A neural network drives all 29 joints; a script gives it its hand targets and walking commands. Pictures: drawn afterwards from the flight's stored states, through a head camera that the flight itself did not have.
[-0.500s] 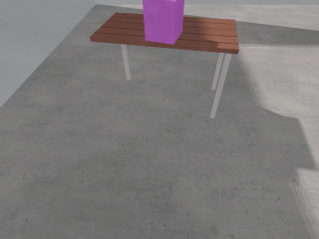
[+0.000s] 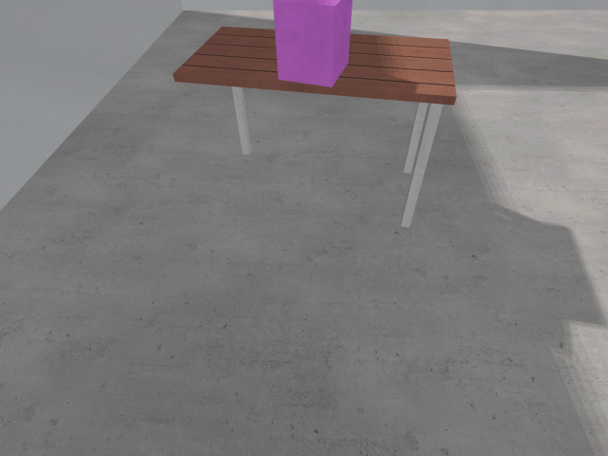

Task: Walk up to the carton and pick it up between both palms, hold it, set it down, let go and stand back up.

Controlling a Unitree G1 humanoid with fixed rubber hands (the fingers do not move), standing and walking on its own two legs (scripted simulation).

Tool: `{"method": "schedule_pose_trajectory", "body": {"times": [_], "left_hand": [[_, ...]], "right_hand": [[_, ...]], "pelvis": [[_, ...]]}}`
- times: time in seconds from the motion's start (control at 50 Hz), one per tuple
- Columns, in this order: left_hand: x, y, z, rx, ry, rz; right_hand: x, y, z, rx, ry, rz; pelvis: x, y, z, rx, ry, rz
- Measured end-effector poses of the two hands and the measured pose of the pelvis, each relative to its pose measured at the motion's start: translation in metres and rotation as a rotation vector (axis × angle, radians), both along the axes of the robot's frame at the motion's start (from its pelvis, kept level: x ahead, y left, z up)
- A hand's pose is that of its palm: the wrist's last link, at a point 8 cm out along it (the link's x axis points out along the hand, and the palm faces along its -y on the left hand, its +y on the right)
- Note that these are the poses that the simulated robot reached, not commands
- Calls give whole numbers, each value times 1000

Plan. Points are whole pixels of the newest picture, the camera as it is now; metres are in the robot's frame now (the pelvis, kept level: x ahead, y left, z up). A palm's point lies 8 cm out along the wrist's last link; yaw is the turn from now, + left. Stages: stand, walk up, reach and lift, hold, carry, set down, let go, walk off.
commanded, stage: stand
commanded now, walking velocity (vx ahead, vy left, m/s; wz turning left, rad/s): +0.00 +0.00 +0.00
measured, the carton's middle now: (314, 34) +1.41 +0.03 +0.01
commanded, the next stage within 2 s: walk up in 0.30 s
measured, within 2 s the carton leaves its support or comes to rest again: neither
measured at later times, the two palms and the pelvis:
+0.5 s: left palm out of the picture -0.03 +0.20 -0.15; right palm out of the picture -0.04 -0.20 -0.15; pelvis -0.01 +0.00 +0.00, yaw +0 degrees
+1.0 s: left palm (151, 439) +0.20 +0.26 -0.14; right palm out of the picture -0.03 -0.19 -0.12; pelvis +0.12 +0.01 +0.00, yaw -2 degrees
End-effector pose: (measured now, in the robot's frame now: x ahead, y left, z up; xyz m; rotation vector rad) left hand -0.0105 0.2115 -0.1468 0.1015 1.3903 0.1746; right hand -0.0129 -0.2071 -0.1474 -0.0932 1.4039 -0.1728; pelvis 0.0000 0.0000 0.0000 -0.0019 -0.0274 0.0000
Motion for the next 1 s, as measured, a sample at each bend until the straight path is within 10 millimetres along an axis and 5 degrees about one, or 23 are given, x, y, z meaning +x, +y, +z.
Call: {"method": "schedule_pose_trajectory", "body": {"times": [0.52, 0.72, 0.78, 0.84, 1.0], "left_hand": [[-24, -7, -2, -21, 54, 1], [-18, 50, -3, 46, 55, 6], [11, 66, -9, 50, 56, -66], [62, 71, -5, 41, -26, -126], [210, 48, 8, 26, -202, -247]], "right_hand": [[-24, 10, -1, 20, 56, 3], [14, -12, 6, -70, -60, 58], [9, -9, 7, -106, -72, -2], [-8, 0, 13, -108, 4, -46], [-15, 18, 27, -33, 171, -119]], "pelvis": [[-5, 1, 0, -1, 3, 0], [20, 22, -8, -10, 13, 19], [33, 28, -12, -7, -5, -10], [51, 27, -8, -15, -12, -27], [121, 13, -3, -9, 1, -42]]}}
